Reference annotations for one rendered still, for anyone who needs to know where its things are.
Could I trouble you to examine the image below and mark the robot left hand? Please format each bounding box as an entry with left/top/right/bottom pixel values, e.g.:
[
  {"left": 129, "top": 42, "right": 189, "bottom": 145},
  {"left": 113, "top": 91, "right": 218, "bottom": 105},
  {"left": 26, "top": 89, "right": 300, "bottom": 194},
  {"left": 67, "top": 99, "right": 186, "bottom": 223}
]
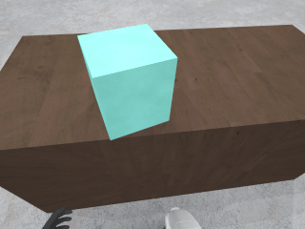
[{"left": 42, "top": 206, "right": 72, "bottom": 229}]

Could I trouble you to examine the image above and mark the pedestal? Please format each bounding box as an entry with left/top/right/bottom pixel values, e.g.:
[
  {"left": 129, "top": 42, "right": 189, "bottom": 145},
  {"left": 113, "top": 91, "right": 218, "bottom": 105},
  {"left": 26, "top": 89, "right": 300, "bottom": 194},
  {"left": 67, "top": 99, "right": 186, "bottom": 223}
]
[{"left": 0, "top": 24, "right": 305, "bottom": 214}]

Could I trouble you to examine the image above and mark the carton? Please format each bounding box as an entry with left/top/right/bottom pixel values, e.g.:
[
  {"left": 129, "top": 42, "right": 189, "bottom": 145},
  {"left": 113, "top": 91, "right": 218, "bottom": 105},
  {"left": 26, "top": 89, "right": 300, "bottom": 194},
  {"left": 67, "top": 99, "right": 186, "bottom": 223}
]
[{"left": 77, "top": 24, "right": 178, "bottom": 140}]

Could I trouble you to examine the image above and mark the robot right thigh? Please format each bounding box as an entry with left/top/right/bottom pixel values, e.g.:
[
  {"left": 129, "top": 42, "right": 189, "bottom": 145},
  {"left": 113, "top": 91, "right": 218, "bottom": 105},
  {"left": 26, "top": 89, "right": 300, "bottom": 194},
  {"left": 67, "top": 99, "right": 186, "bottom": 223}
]
[{"left": 165, "top": 209, "right": 202, "bottom": 229}]

